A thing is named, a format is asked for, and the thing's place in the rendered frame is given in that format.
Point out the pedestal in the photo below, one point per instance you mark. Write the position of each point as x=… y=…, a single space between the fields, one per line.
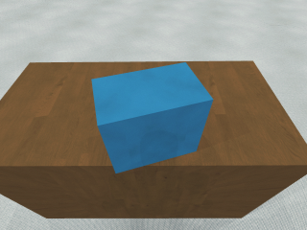
x=54 y=162

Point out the carton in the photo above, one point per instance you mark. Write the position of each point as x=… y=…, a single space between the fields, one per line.
x=150 y=115

